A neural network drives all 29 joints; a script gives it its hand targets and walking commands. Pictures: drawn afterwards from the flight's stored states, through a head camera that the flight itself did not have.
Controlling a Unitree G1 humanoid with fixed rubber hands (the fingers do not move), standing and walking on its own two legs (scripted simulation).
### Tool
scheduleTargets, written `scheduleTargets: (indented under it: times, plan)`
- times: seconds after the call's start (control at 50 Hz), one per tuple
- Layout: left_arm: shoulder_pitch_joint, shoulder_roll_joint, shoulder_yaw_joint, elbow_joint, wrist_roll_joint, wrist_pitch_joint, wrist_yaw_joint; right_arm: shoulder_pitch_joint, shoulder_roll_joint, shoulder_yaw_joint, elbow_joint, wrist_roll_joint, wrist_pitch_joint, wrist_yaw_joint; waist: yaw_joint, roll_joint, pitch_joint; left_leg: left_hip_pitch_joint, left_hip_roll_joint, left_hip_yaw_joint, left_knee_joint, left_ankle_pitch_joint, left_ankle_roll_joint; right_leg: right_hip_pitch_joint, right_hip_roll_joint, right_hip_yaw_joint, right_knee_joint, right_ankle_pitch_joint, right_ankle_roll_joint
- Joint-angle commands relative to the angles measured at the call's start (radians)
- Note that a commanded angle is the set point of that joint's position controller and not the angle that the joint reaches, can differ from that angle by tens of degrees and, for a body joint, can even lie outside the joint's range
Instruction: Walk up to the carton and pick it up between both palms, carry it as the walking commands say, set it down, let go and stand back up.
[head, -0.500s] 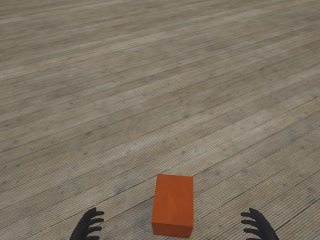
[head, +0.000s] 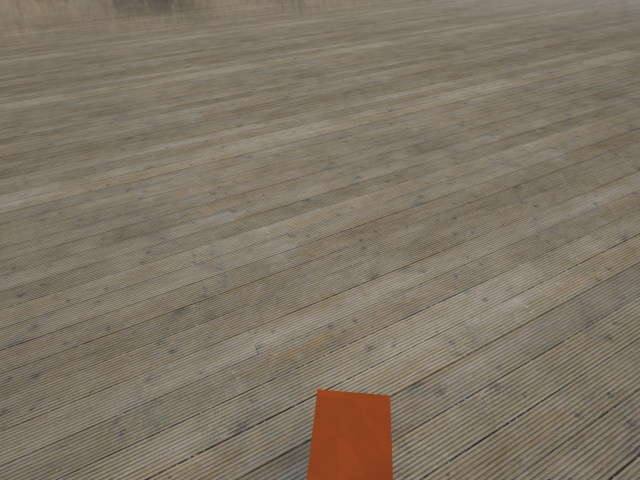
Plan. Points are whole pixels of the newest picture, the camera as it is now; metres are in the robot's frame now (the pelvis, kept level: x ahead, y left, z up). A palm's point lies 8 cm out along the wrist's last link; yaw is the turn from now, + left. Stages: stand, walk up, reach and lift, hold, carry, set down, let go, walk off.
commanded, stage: stand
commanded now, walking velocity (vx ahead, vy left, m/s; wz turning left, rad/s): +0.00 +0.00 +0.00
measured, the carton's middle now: (350, 458) +0.43 -0.03 -0.65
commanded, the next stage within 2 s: none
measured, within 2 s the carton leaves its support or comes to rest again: neither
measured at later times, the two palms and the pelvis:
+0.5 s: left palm out of the picture +0.05 +0.30 -0.10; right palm out of the picture +0.06 -0.29 -0.10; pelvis -0.02 +0.01 +0.00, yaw +0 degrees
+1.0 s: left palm out of the picture +0.02 +0.31 -0.10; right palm out of the picture +0.04 -0.29 -0.10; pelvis -0.04 +0.01 +0.01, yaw +0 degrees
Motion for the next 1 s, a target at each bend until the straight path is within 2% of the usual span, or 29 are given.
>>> scheduleTargets:
  times: [0.0, 0.18, 0.24, 0.28, 0.36, 0.38, 0.48, 0.6, 0.7, 0.76, 0.84, 0.98]
  plan:
    - [-0.064, 0.187, 0.048, -0.069, -0.004, -0.034, 0.005, -0.075, -0.185, -0.045, -0.064, 0.003, -0.036, -0.006, -0.001, 0.006, 0.063, -0.047, 0.100, -0.108, -0.088, 0.165, 0.028, -0.037, -0.095, 0.103, -0.079, 0.152, -0.018]
    - [-0.067, 0.194, 0.039, -0.025, -0.009, -0.034, 0.004, -0.080, -0.199, -0.036, 0.001, 0.007, -0.041, -0.007, 0.000, -0.019, 0.063, -0.041, 0.101, -0.116, -0.091, 0.182, 0.032, -0.027, -0.104, 0.112, -0.083, 0.167, -0.019]
    - [-0.068, 0.199, 0.036, -0.002, -0.010, -0.033, 0.004, -0.088, -0.200, -0.034, 0.020, 0.008, -0.041, -0.006, -0.003, 0.006, 0.087, -0.051, 0.103, -0.123, -0.104, 0.157, 0.033, -0.031, -0.105, 0.117, -0.092, 0.144, -0.018]
    - [-0.073, 0.195, 0.032, 0.009, -0.010, -0.035, 0.003, -0.090, -0.200, -0.031, 0.036, 0.010, -0.042, -0.006, -0.005, -0.021, 0.079, -0.042, 0.107, -0.128, -0.109, 0.153, 0.035, -0.024, -0.107, 0.113, -0.095, 0.137, -0.016]
    - [-0.076, 0.204, 0.029, 0.036, -0.014, -0.033, 0.003, -0.093, -0.209, -0.031, 0.066, 0.010, -0.040, -0.005, -0.005, 0.000, 0.098, -0.054, 0.108, -0.133, -0.126, 0.119, 0.034, -0.028, -0.110, 0.122, -0.108, 0.106, -0.019]
    - [-0.079, 0.206, 0.030, 0.042, -0.012, -0.034, 0.004, -0.097, -0.213, -0.030, 0.076, 0.011, -0.038, -0.004, -0.003, -0.014, 0.107, -0.056, 0.106, -0.134, -0.127, 0.115, 0.034, -0.030, -0.107, 0.120, -0.111, 0.101, -0.017]
    - [-0.082, 0.215, 0.026, 0.075, -0.016, -0.032, 0.002, -0.104, -0.214, -0.024, 0.108, 0.014, -0.039, -0.003, -0.001, 0.001, 0.118, -0.058, 0.106, -0.134, -0.138, 0.100, 0.037, -0.028, -0.113, 0.129, -0.126, 0.091, -0.022]
    - [-0.097, 0.218, 0.019, 0.108, -0.020, -0.032, 0.003, -0.109, -0.216, -0.017, 0.140, 0.020, -0.038, -0.002, -0.004, -0.015, 0.118, -0.044, 0.109, -0.138, -0.156, 0.103, 0.038, -0.022, -0.118, 0.128, -0.136, 0.093, -0.019]
    - [-0.096, 0.222, 0.016, 0.134, -0.020, -0.029, 0.003, -0.117, -0.229, -0.018, 0.164, 0.019, -0.037, -0.001, -0.002, -0.005, 0.112, -0.041, 0.113, -0.145, -0.174, 0.069, 0.038, -0.011, -0.119, 0.127, -0.144, 0.076, -0.020]
    - [-0.107, 0.222, 0.012, 0.143, -0.022, -0.031, 0.002, -0.114, -0.219, -0.013, 0.175, 0.023, -0.038, 0.000, -0.001, -0.023, 0.109, -0.040, 0.111, -0.143, -0.176, 0.069, 0.038, -0.006, -0.122, 0.131, -0.153, 0.063, -0.020]
    - [-0.102, 0.226, 0.010, 0.162, -0.027, -0.029, 0.004, -0.122, -0.223, -0.010, 0.189, 0.022, -0.036, 0.000, -0.001, -0.004, 0.124, -0.040, 0.114, -0.146, -0.181, 0.066, 0.040, -0.010, -0.128, 0.134, -0.163, 0.073, -0.021]
    - [-0.109, 0.227, 0.006, 0.186, -0.024, -0.029, 0.003, -0.129, -0.229, -0.008, 0.211, 0.025, -0.035, 0.001, -0.004, -0.017, 0.125, -0.029, 0.111, -0.143, -0.190, 0.057, 0.035, -0.016, -0.128, 0.131, -0.173, 0.056, -0.019]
